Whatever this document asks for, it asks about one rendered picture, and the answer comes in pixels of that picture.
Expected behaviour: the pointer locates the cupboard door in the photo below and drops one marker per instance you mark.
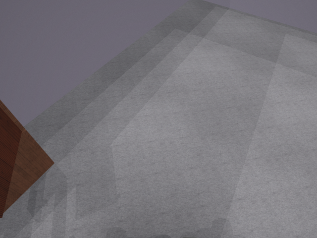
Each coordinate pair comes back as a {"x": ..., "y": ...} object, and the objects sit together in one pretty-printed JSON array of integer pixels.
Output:
[{"x": 10, "y": 135}]

